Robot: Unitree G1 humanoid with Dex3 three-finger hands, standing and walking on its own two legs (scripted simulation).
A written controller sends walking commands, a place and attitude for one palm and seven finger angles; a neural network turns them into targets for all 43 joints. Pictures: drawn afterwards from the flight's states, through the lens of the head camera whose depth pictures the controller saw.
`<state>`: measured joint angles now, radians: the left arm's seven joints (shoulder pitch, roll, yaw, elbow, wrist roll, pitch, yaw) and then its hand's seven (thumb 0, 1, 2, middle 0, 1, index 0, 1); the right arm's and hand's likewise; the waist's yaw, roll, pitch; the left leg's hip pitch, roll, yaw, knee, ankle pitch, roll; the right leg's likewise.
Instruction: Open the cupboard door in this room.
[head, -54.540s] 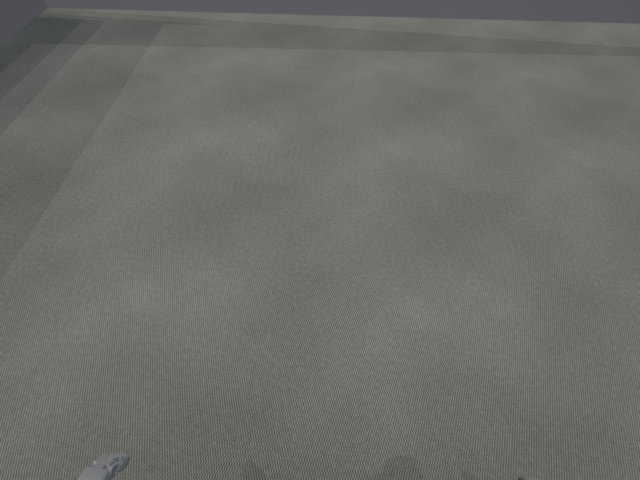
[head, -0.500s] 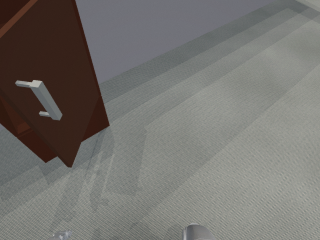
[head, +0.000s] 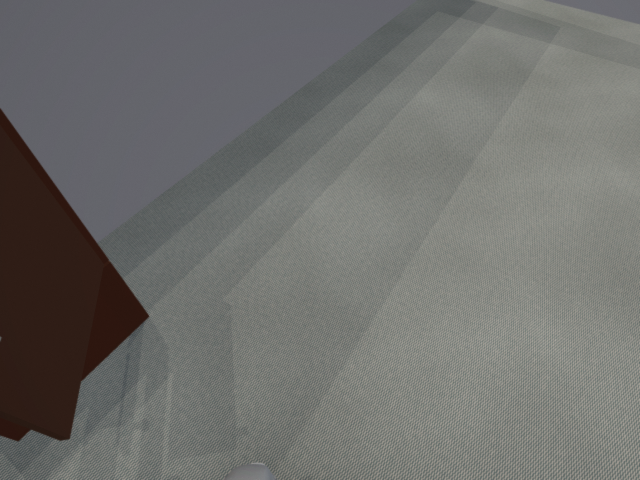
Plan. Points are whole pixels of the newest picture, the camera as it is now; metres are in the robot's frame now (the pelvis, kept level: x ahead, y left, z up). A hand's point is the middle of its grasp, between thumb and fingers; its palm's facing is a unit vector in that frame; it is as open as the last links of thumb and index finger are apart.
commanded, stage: walk to a spot facing it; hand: left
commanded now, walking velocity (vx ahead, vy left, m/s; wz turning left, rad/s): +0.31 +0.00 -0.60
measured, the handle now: out of the picture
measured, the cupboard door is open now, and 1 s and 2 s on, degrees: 44 44 44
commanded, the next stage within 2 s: turn to face it in 1.42 s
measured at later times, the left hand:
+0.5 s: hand (275, 334) +0.36 +0.11 -0.17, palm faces -0.38 -0.91 -0.13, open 7.4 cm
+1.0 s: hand (321, 308) +0.42 +0.03 -0.16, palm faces -0.36 -0.90 -0.23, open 7.3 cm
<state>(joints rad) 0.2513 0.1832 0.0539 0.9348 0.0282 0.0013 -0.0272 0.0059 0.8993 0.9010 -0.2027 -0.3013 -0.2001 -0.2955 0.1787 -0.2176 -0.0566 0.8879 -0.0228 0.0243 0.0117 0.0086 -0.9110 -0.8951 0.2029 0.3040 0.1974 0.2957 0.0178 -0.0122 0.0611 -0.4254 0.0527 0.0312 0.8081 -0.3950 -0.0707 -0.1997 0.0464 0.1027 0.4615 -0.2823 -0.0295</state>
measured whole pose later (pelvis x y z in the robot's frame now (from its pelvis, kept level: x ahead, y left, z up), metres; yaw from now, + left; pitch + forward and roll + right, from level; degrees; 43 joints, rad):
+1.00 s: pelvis +0.39 -0.15 +0.00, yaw -29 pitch +1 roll +2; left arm 0.43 0.13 0.03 1.08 0.01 -0.09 0.02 0.00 0.92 0.90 -0.20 -0.30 -0.19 -0.29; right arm 0.08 -0.18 -0.04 0.97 -0.01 0.00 0.01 0.00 -0.91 -0.90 0.20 0.30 0.20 0.30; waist 0.05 0.01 0.04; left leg -0.64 0.07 0.08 0.94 -0.16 -0.03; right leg 0.07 0.12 0.02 0.25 -0.34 -0.13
